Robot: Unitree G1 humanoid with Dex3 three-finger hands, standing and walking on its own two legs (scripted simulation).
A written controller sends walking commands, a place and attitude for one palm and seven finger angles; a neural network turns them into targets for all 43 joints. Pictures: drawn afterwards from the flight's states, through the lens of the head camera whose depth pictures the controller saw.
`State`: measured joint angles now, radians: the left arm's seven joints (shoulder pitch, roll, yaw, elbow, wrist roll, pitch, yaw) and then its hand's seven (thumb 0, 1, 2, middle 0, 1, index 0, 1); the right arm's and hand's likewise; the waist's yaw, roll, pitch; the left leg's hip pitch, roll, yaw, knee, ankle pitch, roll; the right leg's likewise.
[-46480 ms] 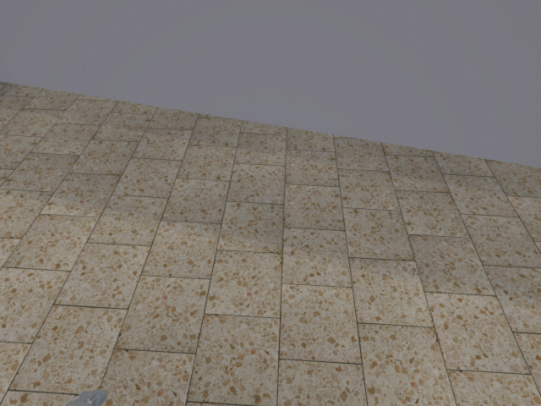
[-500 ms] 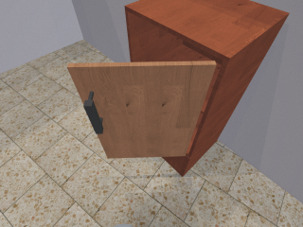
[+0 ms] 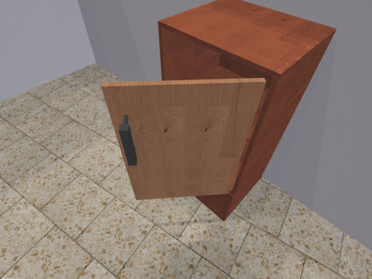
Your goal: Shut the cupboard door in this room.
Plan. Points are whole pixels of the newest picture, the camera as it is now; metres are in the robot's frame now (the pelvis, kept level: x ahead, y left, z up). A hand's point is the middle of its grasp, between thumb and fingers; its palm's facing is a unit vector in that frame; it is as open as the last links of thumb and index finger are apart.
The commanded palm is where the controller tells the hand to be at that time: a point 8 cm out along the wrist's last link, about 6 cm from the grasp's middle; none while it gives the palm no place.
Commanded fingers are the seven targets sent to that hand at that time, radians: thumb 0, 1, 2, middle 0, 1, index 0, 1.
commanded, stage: come to a stop and stand still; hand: left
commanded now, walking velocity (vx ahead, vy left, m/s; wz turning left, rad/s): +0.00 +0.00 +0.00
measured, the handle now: (129, 140) +0.48 +0.19 -0.02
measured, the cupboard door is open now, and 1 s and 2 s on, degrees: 48 48 48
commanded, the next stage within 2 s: look again from close up in 0.74 s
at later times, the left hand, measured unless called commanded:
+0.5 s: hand out of the picture +0.04 +0.16 -0.18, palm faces +0.00 -0.99 -0.17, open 7.4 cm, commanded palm none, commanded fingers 0.00 0.90 0.90 -0.20 -0.30 -0.20 -0.30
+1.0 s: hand out of the picture +0.05 +0.17 -0.18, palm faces +0.00 -0.98 -0.19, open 7.4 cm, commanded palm none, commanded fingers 0.00 0.90 0.90 -0.20 -0.30 -0.20 -0.30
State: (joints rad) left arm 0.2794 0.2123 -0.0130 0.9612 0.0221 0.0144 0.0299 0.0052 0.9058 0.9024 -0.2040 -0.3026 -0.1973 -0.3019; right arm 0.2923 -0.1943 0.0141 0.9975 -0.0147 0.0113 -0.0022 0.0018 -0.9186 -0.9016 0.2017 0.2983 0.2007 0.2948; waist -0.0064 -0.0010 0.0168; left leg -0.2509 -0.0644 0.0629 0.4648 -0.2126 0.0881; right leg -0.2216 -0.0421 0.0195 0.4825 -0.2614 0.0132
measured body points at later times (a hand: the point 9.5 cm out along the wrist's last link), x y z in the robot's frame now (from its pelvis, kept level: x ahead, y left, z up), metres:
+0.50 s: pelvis +0.03 +0.00 +0.00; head +0.04 +0.01 +0.45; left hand +0.04 +0.21 -0.16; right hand +0.07 -0.24 -0.15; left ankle +0.03 +0.06 -0.74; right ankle +0.00 -0.15 -0.74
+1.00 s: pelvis +0.04 -0.01 +0.00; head +0.05 +0.00 +0.45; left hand +0.05 +0.22 -0.16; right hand +0.05 -0.24 -0.15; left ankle +0.03 +0.06 -0.74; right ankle +0.00 -0.15 -0.74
